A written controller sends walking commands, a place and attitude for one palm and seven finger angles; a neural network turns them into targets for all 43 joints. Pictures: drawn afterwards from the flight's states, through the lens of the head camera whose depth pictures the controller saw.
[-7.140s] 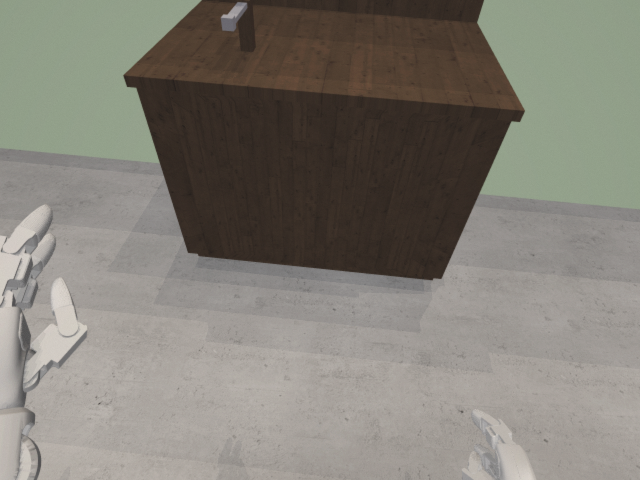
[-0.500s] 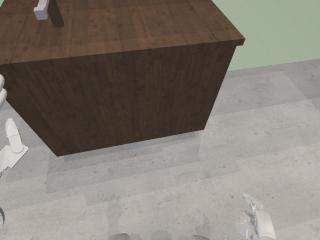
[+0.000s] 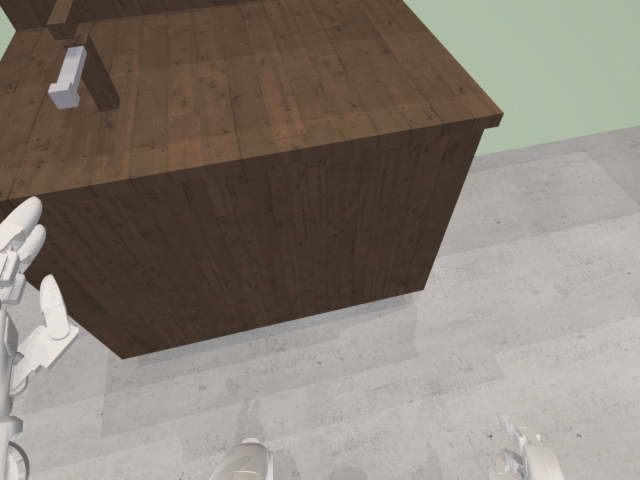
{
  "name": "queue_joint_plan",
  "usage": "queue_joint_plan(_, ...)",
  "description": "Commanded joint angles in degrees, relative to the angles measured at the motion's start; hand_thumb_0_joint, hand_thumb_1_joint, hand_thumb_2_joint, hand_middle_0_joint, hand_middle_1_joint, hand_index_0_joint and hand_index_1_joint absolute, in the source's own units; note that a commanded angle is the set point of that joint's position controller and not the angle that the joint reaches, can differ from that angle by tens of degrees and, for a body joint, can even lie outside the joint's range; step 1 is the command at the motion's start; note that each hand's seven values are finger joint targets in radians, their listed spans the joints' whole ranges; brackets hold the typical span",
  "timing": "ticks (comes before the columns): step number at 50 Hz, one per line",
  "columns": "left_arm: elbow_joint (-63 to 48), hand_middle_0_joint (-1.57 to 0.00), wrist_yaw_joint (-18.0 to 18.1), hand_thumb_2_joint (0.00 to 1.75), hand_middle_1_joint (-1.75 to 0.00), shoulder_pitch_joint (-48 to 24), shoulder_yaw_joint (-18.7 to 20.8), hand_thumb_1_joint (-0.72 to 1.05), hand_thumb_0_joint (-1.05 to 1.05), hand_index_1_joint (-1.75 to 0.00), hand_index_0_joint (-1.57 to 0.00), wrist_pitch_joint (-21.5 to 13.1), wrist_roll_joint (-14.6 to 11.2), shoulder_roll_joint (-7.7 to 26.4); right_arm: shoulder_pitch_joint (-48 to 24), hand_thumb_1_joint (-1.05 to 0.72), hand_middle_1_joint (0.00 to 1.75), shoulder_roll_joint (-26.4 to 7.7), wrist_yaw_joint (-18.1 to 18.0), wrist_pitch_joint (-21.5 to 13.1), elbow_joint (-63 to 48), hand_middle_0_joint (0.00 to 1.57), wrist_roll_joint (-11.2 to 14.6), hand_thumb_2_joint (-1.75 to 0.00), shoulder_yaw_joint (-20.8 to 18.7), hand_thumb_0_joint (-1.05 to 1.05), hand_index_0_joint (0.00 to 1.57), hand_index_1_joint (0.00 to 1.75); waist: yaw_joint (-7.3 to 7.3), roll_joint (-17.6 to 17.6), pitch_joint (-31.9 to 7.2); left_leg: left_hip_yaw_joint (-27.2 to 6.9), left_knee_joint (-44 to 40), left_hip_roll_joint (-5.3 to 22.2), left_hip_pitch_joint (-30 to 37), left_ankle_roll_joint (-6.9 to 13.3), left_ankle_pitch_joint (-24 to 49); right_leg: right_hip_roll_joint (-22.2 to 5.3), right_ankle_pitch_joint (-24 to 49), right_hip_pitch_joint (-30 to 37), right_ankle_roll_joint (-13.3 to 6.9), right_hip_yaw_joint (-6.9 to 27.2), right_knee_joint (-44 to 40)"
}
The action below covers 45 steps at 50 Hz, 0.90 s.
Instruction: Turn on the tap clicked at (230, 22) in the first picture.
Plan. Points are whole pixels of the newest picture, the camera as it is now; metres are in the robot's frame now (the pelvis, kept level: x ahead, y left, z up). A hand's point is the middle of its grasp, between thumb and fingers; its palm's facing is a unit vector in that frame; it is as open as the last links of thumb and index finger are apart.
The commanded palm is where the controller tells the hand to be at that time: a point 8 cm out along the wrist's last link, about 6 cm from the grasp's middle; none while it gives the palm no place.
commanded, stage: take the last steps up to it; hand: left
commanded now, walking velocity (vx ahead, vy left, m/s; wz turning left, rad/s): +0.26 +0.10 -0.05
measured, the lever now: (64, 95) +0.60 +0.41 +0.15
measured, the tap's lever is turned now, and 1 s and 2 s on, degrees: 0 0 0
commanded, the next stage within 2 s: come to a stop and stand still in 0.60 s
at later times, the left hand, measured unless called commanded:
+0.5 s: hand (75, 233) +0.32 +0.26 +0.17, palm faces +0.38 -0.79 -0.49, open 7.4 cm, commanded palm +0.27 +0.30 +0.17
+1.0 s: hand (90, 199) +0.37 +0.27 +0.17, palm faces +0.34 -0.85 -0.41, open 7.4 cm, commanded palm +0.31 +0.31 +0.17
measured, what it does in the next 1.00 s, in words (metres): walks ahead: left foot, then right foot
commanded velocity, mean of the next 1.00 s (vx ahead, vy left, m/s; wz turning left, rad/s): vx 0.09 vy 0.01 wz -0.03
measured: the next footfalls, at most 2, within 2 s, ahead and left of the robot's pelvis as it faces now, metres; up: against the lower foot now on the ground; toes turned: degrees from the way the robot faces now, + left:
left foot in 0.14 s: +0.15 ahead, +0.17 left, +0.00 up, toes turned +7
right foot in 0.44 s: +0.18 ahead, -0.06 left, +0.00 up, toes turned -8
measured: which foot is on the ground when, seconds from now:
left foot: up 0.00-0.12, down 0.14-0.48, up 0.50-0.78, down 0.80-1.00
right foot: down 0.00-0.14, up 0.16-0.42, down 0.44-1.00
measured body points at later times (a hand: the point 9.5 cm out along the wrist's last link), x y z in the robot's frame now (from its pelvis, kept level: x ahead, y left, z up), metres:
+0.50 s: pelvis +0.09 +0.03 -0.02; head +0.11 +0.00 +0.43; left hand +0.29 +0.30 +0.20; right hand +0.24 -0.17 -0.13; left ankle +0.11 +0.16 -0.73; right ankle +0.12 -0.05 -0.74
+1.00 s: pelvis +0.13 +0.04 -0.01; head +0.16 +0.04 +0.44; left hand +0.34 +0.31 +0.19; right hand +0.30 -0.18 -0.09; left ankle +0.18 +0.17 -0.74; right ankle +0.13 -0.06 -0.74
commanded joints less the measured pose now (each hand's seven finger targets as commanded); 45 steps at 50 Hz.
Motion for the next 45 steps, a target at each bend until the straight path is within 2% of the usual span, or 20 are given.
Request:
queue_joint_plan(1,-14.56,-0.2,2.84,0.9,-0.3,-0.8,11.02,0.9,0.0,-0.3,-0.2,-3.64,-0.43,12.64,-3.9,-0.9,0.3,-1.4,-0.57,-3.68,-10.66,0.2,0.01,-0.9,-0.67,0.0,0.2,0.3,2.64,-8.11,-10.67,5.73,-15.45,-2.22,6.25,1.01,0.74,-12.44,22.5,8.77,-6.16,10.85,-7.13)
queue_joint_plan(4,-13.79,-0.2,3.07,0.9,-0.3,-4.19,9.07,0.9,0.0,-0.3,-0.2,-3.21,-0.43,11.1,-2.37,-0.9,0.3,-2.08,-1.21,-3.88,-10.8,0.2,0.2,-0.9,-1.16,0.0,0.2,0.3,1.0,-7.53,-10.47,7.25,-25.33,-3.55,16.82,1.11,5.89,-9.57,13.72,5.18,-3.54,8.52,-1.52)
queue_joint_plan(5,-12.97,-0.2,2.98,0.9,-0.3,-5.62,8.93,0.9,0.0,-0.3,-0.2,-3.48,-0.27,11.17,-1.99,-0.9,0.3,-2.83,-1.64,-3.86,-10.7,0.2,0.37,-0.9,-1.61,0.0,0.2,0.3,0.46,-3.11,-10.43,6.3,-27.52,-2.7,21.92,1.79,6.07,-7.62,10.02,1.47,-2.2,7.69,3.49)
queue_joint_plan(6,-13.37,-0.2,2.82,0.9,-0.3,-7.26,8.29,0.9,0.0,-0.3,-0.2,-3.85,-0.44,10.67,-1.33,-0.9,0.3,-4.31,-1.89,-3.95,-10.94,0.2,0.72,-0.9,-2.23,0.0,0.2,0.3,-0.5,5.72,-11.36,-1.59,-30.12,2.31,28.06,4.49,7.11,-4.12,5.54,-5.0,-0.09,5.53,13.63)
queue_joint_plan(7,-13.77,-0.2,2.64,0.9,-0.3,-8.67,8.01,0.9,0.0,-0.3,-0.2,-4.15,-0.69,10.32,-1.39,-0.9,0.3,-5.4,-1.57,-3.98,-11.26,0.2,1.0,-0.9,-2.53,0.0,0.2,0.3,-0.37,16.03,-12.49,-17.63,-32.53,12.93,34.3,9.34,16.27,1.97,-13.54,-16.05,2.24,2.89,26.53)
queue_joint_plan(8,-9.85,-0.2,2.22,0.9,-0.3,-7.85,7.68,0.9,0.0,-0.3,-0.2,-4.56,-0.38,11.02,-2.21,-0.9,0.3,-4.38,-1.56,-4.33,-11.48,0.2,0.74,-0.9,-1.83,0.0,0.2,0.3,0.06,16.54,-10.82,-25.69,-35.43,17.06,31.16,13.59,16.89,3.36,-20.77,-19.94,2.03,6.22,36.0)
queue_joint_plan(9,-9.8,-0.2,1.95,0.9,-0.3,-7.56,9.08,0.9,0.0,-0.3,-0.2,-4.34,-0.42,13.09,-3.43,-0.9,0.3,-3.75,-1.53,-4.47,-10.3,0.2,0.38,-0.9,-1.13,0.0,0.2,0.3,0.31,16.88,-11.37,-26.47,-35.61,18.49,29.32,15.91,13.4,1.28,-18.91,-22.39,2.18,8.98,40.89)
queue_joint_plan(11,-14.78,-0.2,1.25,0.9,-0.3,-7.18,7.94,0.9,0.0,-0.3,-0.2,-4.27,-0.53,11.66,-3.54,-0.9,0.3,-3.33,-0.87,-4.61,-9.57,0.2,1.05,-0.9,-1.28,0.0,0.2,0.3,0.42,12.32,-10.06,-18.57,-34.54,15.48,27.1,15.55,11.92,-0.6,-13.96,-24.5,2.59,9.7,39.78)
queue_joint_plan(14,-19.48,-0.2,1.19,0.9,-0.3,-3.46,8.2,0.9,0.0,-0.3,-0.2,-3.94,-0.71,11.28,-3.92,-0.9,0.3,-3.01,-0.18,-5.68,-9.49,0.2,0.76,-0.9,-0.56,0.0,0.2,0.3,1.04,14.03,-10.91,-8.94,-35.29,11.8,20.2,12.46,12.21,-0.16,-8.06,-16.16,3.01,6.5,28.94)
queue_joint_plan(21,-10.16,-0.2,1.91,0.9,-0.3,-4.47,8.87,0.9,0.0,-0.3,-0.2,-1.24,-0.77,10.67,-3.55,-0.9,0.3,-2.68,-1.55,-4.98,-8.9,0.2,0.79,-0.9,0.73,0.0,0.2,0.3,0.92,8.17,-11.05,-2.3,-27.54,8.65,14.18,6.62,-0.66,3.77,-1.03,2.24,2.75,1.62,0.33)
queue_joint_plan(22,-8.65,-0.2,1.91,0.9,-0.3,-6.13,8.79,0.9,0.0,-0.3,-0.2,-1.03,-0.38,10.99,-3.28,-0.9,0.3,-2.38,-1.65,-4.53,-8.84,0.2,0.72,-0.9,0.75,0.0,0.2,0.3,0.61,3.18,-10.29,-0.3,-21.91,5.92,10.65,5.06,-5.48,0.67,-0.45,4.6,1.03,7.18,-4.1)
queue_joint_plan(24,-5.47,-0.2,1.55,0.9,-0.3,-7.52,8.46,0.9,0.0,-0.3,-0.2,0.25,-0.97,11.72,-4.18,-0.9,0.3,-1.75,-1.15,-4.19,-9.83,0.2,0.84,-0.9,0.74,0.0,0.2,0.3,1.71,-20.02,-7.35,3.45,0.29,-4.52,-3.6,0.86,-15.57,-15.73,0.58,8.05,-7.42,37.0,-13.48)
queue_joint_plan(25,-6.97,-0.2,1.42,0.9,-0.3,-9.3,7.68,0.9,0.0,-0.3,-0.2,-0.28,-1.18,11.48,-4.59,-0.9,0.3,-2.84,-0.56,-4.36,-9.43,0.2,0.79,-0.9,0.18,0.0,0.2,0.3,1.33,-18.71,-7.39,-2.2,8.72,-3.26,-5.91,0.48,-13.4,-18.56,5.3,9.14,-9.76,37.86,-14.19)
queue_joint_plan(28,-9.55,-0.2,1.68,0.9,-0.3,-9.03,8.09,0.9,0.0,-0.3,-0.2,-1.88,-0.2,11.9,-5.74,-0.9,0.3,-1.48,-0.6,-3.25,-7.88,0.2,0.63,-0.9,2.04,0.0,0.2,0.3,1.11,-4.73,-9.06,-3.52,8.06,-0.98,-4.46,-0.27,-9.45,-15.26,25.65,10.31,-8.43,21.9,-8.07)
queue_joint_plan(31,-10.95,-0.2,1.97,0.9,-0.3,-4.41,7.98,0.9,0.0,-0.3,-0.2,-2.64,0.03,11.27,-5.85,-0.9,0.3,-1.54,-0.92,-2.88,-9.15,0.2,0.16,-0.9,1.47,0.0,0.2,0.3,1.56,-7.74,-10.53,0.81,-5.38,-2.18,2.86,0.3,-5.68,-11.87,31.74,9.13,-6.58,14.07,-6.53)
queue_joint_plan(37,-15.77,-0.2,2.84,0.9,-0.3,-3.02,8.96,0.9,0.0,-0.3,-0.2,-1.92,-0.87,11.89,-3.56,-0.9,0.3,-2.4,-1.6,-2.49,-11.32,0.2,0.07,-0.9,0.17,0.0,0.2,0.3,1.17,-2.91,-11.73,3.58,-26.66,-3.98,18.32,0.62,6.6,-8.07,19.31,5.04,-3.36,11.28,-1.94)
queue_joint_plan(39,-16.85,-0.2,2.64,0.9,-0.3,-3.92,8.57,0.9,0.0,-0.3,-0.2,-2.04,-1.12,11.93,-3.35,-0.9,0.3,-4.31,-2.15,-2.36,-12.05,0.2,0.63,-0.9,-0.64,0.0,0.2,0.3,1.32,7.04,-12.68,-6.17,-30.42,5.36,25.96,3.69,22.28,-1.75,11.07,-0.81,1.25,7.82,6.73)
queue_joint_plan(40,-15.72,-0.2,2.25,0.9,-0.3,-4.71,7.82,0.9,0.0,-0.3,-0.2,-2.14,-1.17,11.52,-2.99,-0.9,0.3,-4.83,-1.77,-2.45,-12.35,0.2,1.02,-0.9,-0.91,0.0,0.2,0.3,1.59,11.14,-12.54,-11.82,-30.8,10.6,27.59,5.97,30.35,1.51,-4.35,-5.48,2.5,6.62,9.9)
queue_joint_plan(42,-11.91,-0.2,1.28,0.9,-0.3,-3.39,7.92,0.9,0.0,-0.3,-0.2,-2.09,-1.26,11.19,-2.78,-0.9,0.3,-3.84,-1.43,-2.97,-11.54,0.2,-0.31,-0.9,-0.23,0.0,0.2,0.3,0.85,16.57,-9.73,-18.47,-34.68,15.08,25.03,9.53,35.38,2.98,-15.05,-9.86,2.82,8.15,17.44)
queue_joint_plan(45,-15.49,-0.2,1.08,0.9,-0.3,-4.03,6.1,0.9,0.0,-0.3,-0.2,-1.82,-0.87,10.09,-1.59,-0.9,0.3,-3.88,-0.16,-4.49,-11.19,0.2,0.12,-0.9,-0.3,0.0,0.2,0.3,0.73,13.37,-12.53,-10.07,-29.25,11.91,30.01,7.31,43.85,3.99,-7.78,-8.11,2.73,7.29,9.69)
